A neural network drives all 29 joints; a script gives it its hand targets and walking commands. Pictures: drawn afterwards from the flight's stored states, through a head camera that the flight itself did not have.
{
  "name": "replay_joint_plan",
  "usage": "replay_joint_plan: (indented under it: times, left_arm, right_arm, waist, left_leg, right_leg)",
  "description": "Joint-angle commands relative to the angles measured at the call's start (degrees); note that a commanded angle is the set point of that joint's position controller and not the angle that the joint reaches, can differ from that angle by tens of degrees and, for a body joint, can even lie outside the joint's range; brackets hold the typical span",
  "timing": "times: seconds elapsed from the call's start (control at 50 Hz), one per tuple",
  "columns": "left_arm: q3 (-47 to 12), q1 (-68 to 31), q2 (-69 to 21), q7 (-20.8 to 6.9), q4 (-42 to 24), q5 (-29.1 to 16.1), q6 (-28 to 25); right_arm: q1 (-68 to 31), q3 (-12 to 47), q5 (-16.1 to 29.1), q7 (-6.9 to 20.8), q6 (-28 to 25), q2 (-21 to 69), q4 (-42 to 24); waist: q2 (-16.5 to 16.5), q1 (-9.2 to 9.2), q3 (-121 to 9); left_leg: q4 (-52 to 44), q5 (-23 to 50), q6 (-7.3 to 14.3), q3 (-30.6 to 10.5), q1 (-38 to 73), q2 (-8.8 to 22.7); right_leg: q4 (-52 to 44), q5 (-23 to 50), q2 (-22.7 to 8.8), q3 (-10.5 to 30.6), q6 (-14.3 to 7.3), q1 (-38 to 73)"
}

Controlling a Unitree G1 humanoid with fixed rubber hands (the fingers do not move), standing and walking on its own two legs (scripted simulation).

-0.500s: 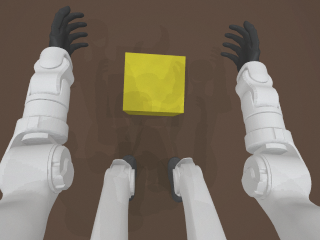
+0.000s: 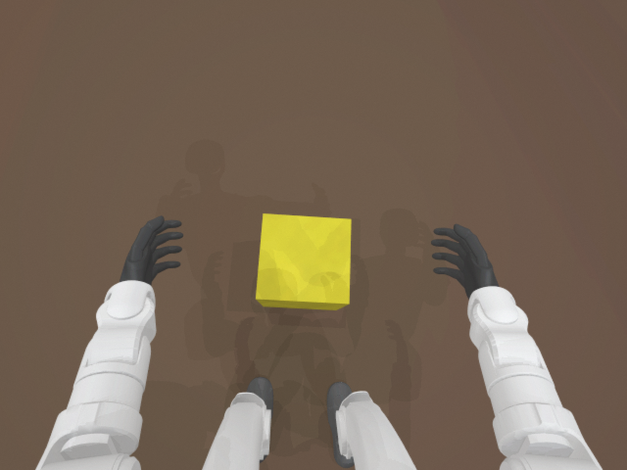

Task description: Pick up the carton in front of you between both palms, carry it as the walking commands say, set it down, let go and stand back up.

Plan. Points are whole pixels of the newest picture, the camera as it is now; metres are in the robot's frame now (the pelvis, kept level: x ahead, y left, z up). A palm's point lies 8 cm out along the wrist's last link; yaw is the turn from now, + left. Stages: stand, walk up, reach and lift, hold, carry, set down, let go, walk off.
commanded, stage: let go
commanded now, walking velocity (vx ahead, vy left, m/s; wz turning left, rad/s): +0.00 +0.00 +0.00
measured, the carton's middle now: (303, 266) +0.45 -0.01 -0.59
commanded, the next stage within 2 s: stand in 0.90 s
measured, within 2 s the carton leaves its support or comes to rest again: neither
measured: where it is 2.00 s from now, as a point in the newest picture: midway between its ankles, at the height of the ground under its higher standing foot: (300, 436)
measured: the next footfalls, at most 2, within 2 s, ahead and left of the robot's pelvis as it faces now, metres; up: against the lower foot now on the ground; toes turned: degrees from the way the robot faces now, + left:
none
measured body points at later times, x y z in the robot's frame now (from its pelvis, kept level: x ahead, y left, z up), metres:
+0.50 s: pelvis +0.04 +0.00 +0.06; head +0.08 +0.00 +0.51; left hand +0.21 +0.23 -0.02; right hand +0.21 -0.24 -0.02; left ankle +0.03 +0.11 -0.68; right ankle +0.01 -0.11 -0.68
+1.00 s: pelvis +0.03 +0.00 +0.06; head +0.03 +0.00 +0.50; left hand +0.19 +0.26 -0.03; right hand +0.20 -0.26 -0.02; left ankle +0.03 +0.11 -0.68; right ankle +0.01 -0.11 -0.68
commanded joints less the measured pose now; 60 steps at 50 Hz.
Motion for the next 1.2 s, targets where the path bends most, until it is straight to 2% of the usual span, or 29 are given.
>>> replay_joint_plan:
  times: [0.0,0.14,0.34,0.42,0.5,0.58,0.64,0.82,0.84,0.86,0.88,0.9,0.94,0.98,1.08,1.18]
  left_arm:
    - [-0.48,1.37,4.17,-0.44,-5.14,-0.79,-2.82]
    - [-2.55,17.05,4.45,-1.04,-7.15,-1.71,-5.7]
    - [-5.66,34.53,4.87,-2.01,-13.95,-2.84,-6.02]
    - [-6.77,37.04,5.23,-2.67,-15.89,-3.08,-4.06]
    - [-7.42,37.43,5.55,-3.54,-17.39,-3.21,-1.16]
    - [-7.46,37.18,5.85,-4.0,-18.0,-3.25,1.43]
    - [-7.38,37.11,6.06,-4.06,-18.29,-3.14,2.82]
    - [-7.07,37.59,5.9,-3.79,-18.98,-2.24,3.67]
    - [-7.07,40.71,6.48,-2.81,-15.84,-3.4,1.87]
    - [-7.39,40.19,6.49,-2.32,-16.98,-3.06,1.54]
    - [-7.69,39.72,6.29,-2.14,-17.13,-3.28,1.44]
    - [-5.25,37.15,12.04,-0.46,-8.62,-2.85,-0.82]
    - [-5.1,38.06,11.72,0.35,-7.39,-2.82,-2.72]
    - [-5.32,38.28,10.72,0.54,-5.76,-2.71,-3.91]
    - [-5.54,38.05,11.47,0.85,-2.63,-2.57,-5.25]
    - [-5.73,38.52,12.16,1.6,-0.57,-2.45,-5.71]
  right_arm:
    - [2.9,0.61,0.97,0.16,-2.63,-4.54,-5.22]
    - [18.15,3.08,1.65,-0.19,-5.21,-4.25,-7.85]
    - [33.65,6.48,2.73,0.21,-5.24,-5.2,-14.8]
    - [35.29,7.26,2.57,0.84,-3.33,-5.51,-15.87]
    - [35.35,7.3,2.15,1.26,-0.5,-5.91,-16.35]
    - [34.48,6.9,1.41,1.29,1.95,-6.2,-16.36]
    - [34.56,6.78,1.06,1.19,3.31,-6.14,-16.36]
    - [34.47,6.47,0.6,1.33,4.29,-5.95,-17.33]
    - [32.62,6.35,-0.17,-0.19,7.59,-7.85,-20.95]
    - [34.25,7.07,0.03,-0.83,8.29,-7.15,-20.41]
    - [34.23,7.37,0.18,-1.19,8.71,-6.84,-20.44]
    - [32.68,4.67,1.74,-2.72,3.14,-12.61,-9.7]
    - [33.44,5.04,1.1,-3.23,-1.16,-11.09,-7.69]
    - [33.09,5.07,0.99,-3.38,-3.11,-10.65,-5.61]
    - [33.21,4.94,0.7,-3.72,-4.67,-11.57,-1.55]
    - [34.15,5.0,0.54,-4.52,-5.26,-12.56,1.3]
  waist:
    - [1.2,0.08,-38.13]
    - [-0.2,0.39,-28.39]
    - [0.79,1.04,-9.71]
    - [1.41,1.51,-1.3]
    - [0.66,1.5,5.44]
    - [-0.5,1.32,9.6]
    - [-0.92,1.12,10.79]
    - [0.62,1.49,8.89]
    - [-1.45,2.06,5.57]
    - [0.16,2.09,6.3]
    - [0.38,1.92,6.56]
    - [2.17,1.66,4.28]
    - [1.66,1.38,4.7]
    - [1.11,1.37,5.59]
    - [1.01,1.39,3.81]
    - [0.53,1.36,3.02]
  left_leg:
    - [-2.86,25.85,-0.47,-0.77,32.08,-0.21]
    - [-9.41,25.54,-0.24,-0.89,38.92,-0.05]
    - [-21.11,19.61,-0.63,-0.07,55.0,0.12]
    - [-24.37,14.17,-1.09,0.42,58.27,0.25]
    - [-25.66,8.87,-1.05,1.02,60.0,0.31]
    - [-25.26,6.56,-1.02,1.41,62.12,0.0]
    - [-24.88,6.95,-1.0,1.42,63.66,-0.17]
    - [-24.36,12.42,-1.1,0.78,63.79,-0.02]
    - [-22.86,16.05,-0.67,0.69,66.46,0.44]
    - [-22.33,16.61,-0.81,0.71,65.3,0.38]
    - [-22.26,16.37,-0.76,0.58,64.91,0.44]
    - [-20.48,10.86,-0.82,0.1,57.06,2.88]
    - [-21.2,7.61,-0.19,-1.17,55.76,3.43]
    - [-21.79,6.7,0.14,-2.29,54.98,3.94]
    - [-20.66,14.47,0.14,-2.98,56.33,4.67]
    - [-20.27,16.57,0.11,-3.55,57.01,5.13]
  right_leg:
    - [-4.62,27.29,0.06,0.51,1.7,24.35]
    - [-10.78,29.92,-0.68,1.69,1.7,35.05]
    - [-23.11,21.8,-0.55,0.26,1.39,48.29]
    - [-26.43,15.07,-0.41,-0.18,0.94,50.5]
    - [-28.16,9.09,-0.43,-0.83,0.56,51.1]
    - [-28.55,5.71,-0.77,-1.24,0.08,50.39]
    - [-28.36,5.98,-0.9,-1.34,-0.02,50.49]
    - [-26.61,11.8,-0.06,-1.04,0.37,55.36]
    - [-24.61,11.36,1.24,-1.55,0.99,55.1]
    - [-24.44,11.19,0.9,-1.31,0.82,54.65]
    - [-24.28,11.13,0.91,-1.18,0.84,54.05]
    - [-23.81,11.03,-2.65,0.31,1.88,51.41]
    - [-23.68,9.37,-3.16,1.71,1.14,50.83]
    - [-24.19,8.01,-3.32,2.47,0.77,50.08]
    - [-23.7,14.03,-3.84,3.1,0.49,51.02]
    - [-23.4,16.19,-4.09,3.38,0.41,51.9]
